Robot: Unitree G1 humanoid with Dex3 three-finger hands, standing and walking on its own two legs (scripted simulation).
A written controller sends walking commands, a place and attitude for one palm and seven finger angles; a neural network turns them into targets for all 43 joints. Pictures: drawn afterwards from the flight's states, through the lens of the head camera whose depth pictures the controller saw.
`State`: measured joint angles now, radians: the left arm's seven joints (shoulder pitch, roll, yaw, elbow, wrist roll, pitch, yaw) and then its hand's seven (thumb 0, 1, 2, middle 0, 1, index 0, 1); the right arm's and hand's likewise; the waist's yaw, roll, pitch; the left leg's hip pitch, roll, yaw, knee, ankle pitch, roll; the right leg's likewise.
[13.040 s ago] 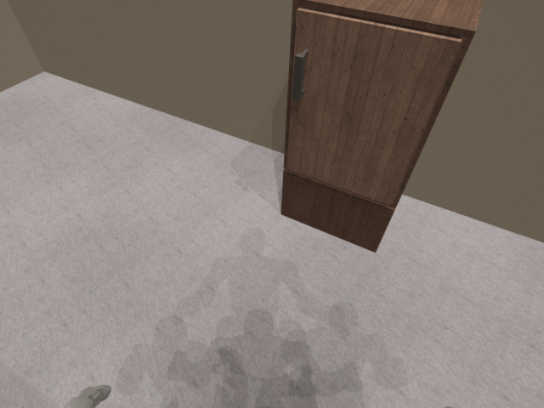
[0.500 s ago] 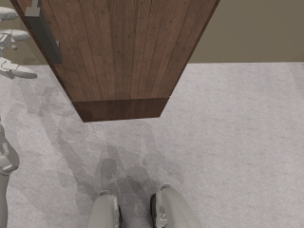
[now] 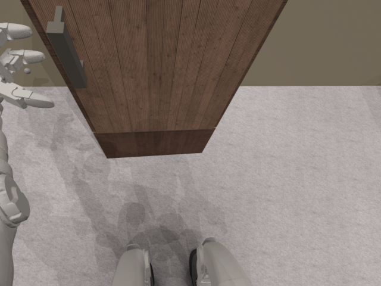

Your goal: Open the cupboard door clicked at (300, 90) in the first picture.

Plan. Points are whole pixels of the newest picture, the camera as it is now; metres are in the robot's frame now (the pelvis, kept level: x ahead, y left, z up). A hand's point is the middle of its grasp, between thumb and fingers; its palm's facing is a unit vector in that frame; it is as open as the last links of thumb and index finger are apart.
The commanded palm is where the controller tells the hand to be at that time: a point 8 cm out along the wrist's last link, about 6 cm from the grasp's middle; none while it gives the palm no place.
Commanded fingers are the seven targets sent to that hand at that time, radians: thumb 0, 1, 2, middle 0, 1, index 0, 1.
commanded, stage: move the hooked fingers beside the handle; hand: left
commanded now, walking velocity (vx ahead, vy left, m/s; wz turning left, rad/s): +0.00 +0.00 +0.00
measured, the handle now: (71, 50) +0.56 +0.19 +0.07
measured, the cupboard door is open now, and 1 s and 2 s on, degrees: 0 0 0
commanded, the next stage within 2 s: slide the fingers in behind the handle in 0.30 s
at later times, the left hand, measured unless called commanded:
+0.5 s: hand (33, 67) +0.52 +0.25 +0.06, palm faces +0.02 -1.00 -0.01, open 14.0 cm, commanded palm +0.50 +0.28 +0.06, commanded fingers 0.00 -0.50 0.30 -0.30 -1.20 -0.30 -1.20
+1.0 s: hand (48, 74) +0.51 +0.23 +0.06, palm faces +0.06 -1.00 +0.00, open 14.5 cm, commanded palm +0.49 +0.24 +0.06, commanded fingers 0.00 -0.50 0.30 -0.30 -1.20 -0.30 -1.20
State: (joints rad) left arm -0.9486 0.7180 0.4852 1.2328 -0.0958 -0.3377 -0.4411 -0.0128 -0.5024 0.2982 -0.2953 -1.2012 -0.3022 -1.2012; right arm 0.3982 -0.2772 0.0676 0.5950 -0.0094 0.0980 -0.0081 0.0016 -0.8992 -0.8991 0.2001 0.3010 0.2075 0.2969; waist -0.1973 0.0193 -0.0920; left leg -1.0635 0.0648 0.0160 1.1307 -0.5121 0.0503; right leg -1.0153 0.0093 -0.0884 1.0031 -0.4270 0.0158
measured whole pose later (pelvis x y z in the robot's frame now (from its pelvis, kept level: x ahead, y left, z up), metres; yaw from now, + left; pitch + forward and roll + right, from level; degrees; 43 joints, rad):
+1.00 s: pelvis +0.00 -0.01 +0.00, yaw +1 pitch +24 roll -5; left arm -0.92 0.60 0.42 1.18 -0.11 -0.38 -0.31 -0.01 -0.50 0.30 -0.30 -1.20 -0.20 -1.18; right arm 0.39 -0.26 0.05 0.63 -0.02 0.08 0.01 0.00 -0.90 -0.90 0.20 0.30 0.21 0.30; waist -0.18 0.02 -0.10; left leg -1.05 0.06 0.00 1.13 -0.51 0.03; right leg -1.00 0.01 -0.10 1.02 -0.44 0.00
